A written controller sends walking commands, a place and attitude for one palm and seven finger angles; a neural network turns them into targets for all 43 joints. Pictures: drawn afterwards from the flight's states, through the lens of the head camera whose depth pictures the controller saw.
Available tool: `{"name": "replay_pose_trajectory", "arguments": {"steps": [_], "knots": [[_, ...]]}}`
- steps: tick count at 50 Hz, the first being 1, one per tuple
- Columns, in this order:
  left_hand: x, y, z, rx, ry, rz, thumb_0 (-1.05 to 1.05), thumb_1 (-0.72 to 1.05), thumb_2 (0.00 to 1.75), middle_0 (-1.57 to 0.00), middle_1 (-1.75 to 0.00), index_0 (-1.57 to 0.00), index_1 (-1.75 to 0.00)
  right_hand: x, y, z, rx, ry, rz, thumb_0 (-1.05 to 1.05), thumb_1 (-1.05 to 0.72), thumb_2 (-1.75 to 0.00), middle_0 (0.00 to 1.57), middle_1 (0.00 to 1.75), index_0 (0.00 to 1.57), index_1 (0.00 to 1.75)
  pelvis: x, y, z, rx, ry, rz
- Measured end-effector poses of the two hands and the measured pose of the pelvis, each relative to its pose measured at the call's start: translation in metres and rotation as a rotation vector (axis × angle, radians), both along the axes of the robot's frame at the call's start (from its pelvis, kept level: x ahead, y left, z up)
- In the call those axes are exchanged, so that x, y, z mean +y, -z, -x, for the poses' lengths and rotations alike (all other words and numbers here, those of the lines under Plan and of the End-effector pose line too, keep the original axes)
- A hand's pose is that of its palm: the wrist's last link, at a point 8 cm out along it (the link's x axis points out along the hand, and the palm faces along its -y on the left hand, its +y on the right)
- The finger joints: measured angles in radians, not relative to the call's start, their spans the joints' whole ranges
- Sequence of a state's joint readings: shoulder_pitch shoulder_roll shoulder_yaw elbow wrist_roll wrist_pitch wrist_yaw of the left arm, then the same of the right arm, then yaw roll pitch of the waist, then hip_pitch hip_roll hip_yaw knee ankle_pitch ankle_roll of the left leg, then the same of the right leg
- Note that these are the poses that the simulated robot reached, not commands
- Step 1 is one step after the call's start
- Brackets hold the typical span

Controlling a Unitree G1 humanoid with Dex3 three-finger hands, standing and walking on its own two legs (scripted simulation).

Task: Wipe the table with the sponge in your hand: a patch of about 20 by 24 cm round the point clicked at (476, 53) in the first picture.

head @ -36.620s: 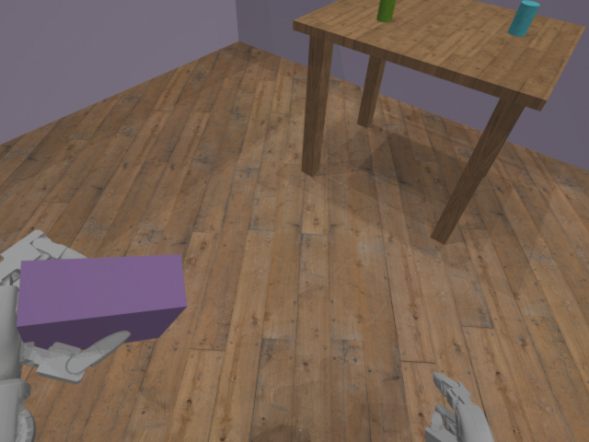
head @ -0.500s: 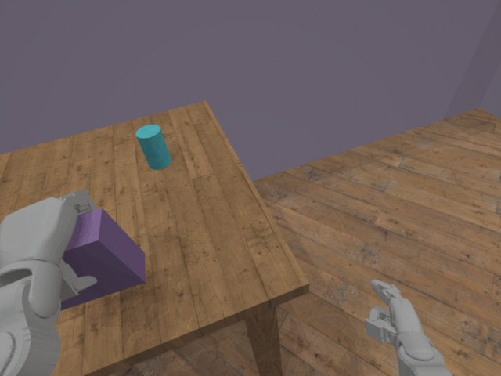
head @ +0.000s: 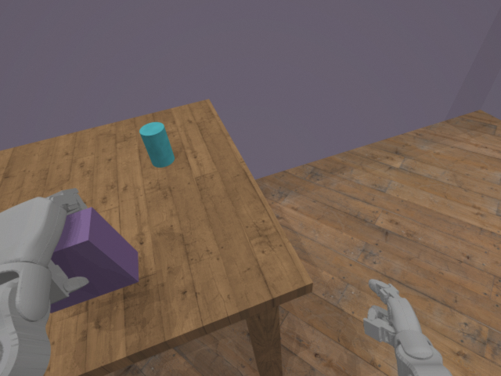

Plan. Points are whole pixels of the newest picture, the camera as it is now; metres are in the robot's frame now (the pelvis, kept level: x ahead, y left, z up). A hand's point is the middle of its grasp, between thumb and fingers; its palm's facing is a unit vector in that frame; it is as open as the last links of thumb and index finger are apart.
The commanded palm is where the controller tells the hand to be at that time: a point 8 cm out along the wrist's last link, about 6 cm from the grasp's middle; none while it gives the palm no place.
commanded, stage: bring the sponge back beside the body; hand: left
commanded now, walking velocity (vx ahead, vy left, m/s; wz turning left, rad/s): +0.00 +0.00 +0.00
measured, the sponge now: (79, 270) +0.20 +0.30 +0.11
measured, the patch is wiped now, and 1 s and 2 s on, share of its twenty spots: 1.00 1.00 1.00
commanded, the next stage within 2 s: step back with the hand held close in 1.38 s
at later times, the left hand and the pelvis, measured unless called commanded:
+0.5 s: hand (64, 253) +0.20 +0.30 +0.15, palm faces +0.18 -0.17 -0.97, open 9.8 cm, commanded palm +0.15 +0.29 +0.22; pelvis +0.00 +0.01 +0.00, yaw +0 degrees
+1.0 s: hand (72, 260) +0.20 +0.29 +0.14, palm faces +0.15 -0.17 -0.97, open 9.8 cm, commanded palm +0.16 +0.29 +0.21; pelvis +0.00 +0.01 +0.00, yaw +0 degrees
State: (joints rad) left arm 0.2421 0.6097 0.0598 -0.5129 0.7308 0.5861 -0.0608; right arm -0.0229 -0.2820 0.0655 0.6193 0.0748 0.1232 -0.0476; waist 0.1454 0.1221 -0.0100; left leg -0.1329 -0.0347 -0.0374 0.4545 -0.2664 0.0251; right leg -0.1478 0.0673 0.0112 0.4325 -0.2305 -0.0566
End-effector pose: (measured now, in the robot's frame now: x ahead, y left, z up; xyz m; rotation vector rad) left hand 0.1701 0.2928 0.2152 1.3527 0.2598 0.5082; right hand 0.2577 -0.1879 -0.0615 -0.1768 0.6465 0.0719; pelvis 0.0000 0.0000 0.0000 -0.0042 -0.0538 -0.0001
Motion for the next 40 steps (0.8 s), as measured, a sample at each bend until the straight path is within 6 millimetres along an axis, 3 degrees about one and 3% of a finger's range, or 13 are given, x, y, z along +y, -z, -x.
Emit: {"name": "replay_pose_trajectory", "arguments": {"steps": [11,22,40], "knots": [[0.007,0.017,0.006,0.055,-0.003,0.031,-0.01,-0.51,1.08,-0.75,-1.39,-0.79,-1.37,0.005,-0.001,0.005,-0.008,0.001,0.013,0.02,-0.91,-0.90,0.20,0.30,0.20,0.30,0.006,0.000,0.006,-0.004,-0.004,0.003],[0.002,0.010,0.000,0.009,0.040,0.017,-0.01,-0.51,1.08,-0.75,-1.39,-0.79,-1.37,0.014,-0.002,0.008,-0.012,0.003,-0.005,0.02,-0.91,-0.90,0.20,0.30,0.20,0.30,0.011,-0.001,0.006,-0.008,0.003,0.003],[0.003,0.023,0.004,0.035,0.012,0.044,-0.01,-0.51,1.08,-0.75,-1.39,-0.79,-1.37,0.012,-0.001,0.002,0.006,-0.007,0.010,0.02,-0.91,-0.90,0.20,0.30,0.20,0.30,0.012,-0.001,0.000,-0.007,0.000,0.005]]}}
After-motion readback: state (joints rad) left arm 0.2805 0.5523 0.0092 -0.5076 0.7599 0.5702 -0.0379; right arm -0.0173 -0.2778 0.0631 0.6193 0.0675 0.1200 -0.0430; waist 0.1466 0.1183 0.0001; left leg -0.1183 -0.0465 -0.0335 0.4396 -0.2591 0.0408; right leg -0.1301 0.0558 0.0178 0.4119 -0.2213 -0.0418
